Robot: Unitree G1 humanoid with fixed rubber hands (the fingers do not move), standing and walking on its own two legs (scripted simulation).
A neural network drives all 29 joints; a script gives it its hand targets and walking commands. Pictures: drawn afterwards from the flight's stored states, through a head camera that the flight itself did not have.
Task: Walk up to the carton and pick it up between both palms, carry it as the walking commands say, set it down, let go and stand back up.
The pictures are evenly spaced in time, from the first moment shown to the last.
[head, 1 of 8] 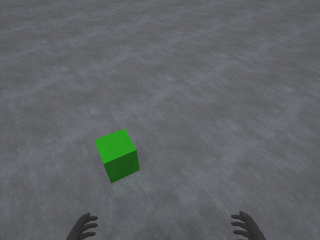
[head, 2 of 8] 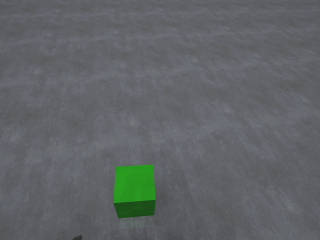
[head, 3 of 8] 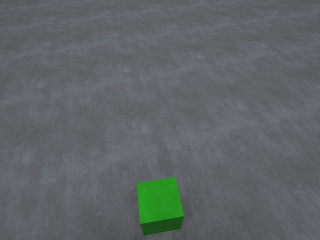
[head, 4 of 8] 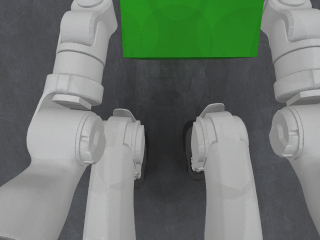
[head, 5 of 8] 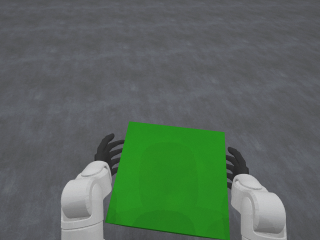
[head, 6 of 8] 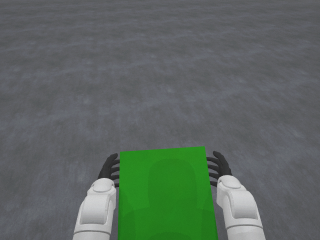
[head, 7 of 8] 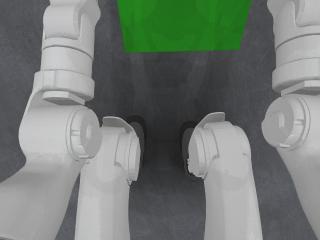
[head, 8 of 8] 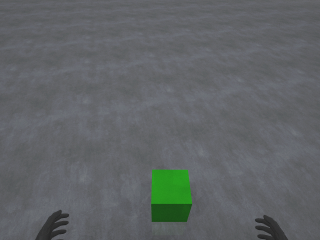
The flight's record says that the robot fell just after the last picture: no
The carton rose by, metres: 0.66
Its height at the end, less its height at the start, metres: +0.00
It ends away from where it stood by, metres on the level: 3.96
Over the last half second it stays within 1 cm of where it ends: yes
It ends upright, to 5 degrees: yes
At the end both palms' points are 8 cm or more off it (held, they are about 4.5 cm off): yes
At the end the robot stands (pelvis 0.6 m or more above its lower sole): yes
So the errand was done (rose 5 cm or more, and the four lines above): yes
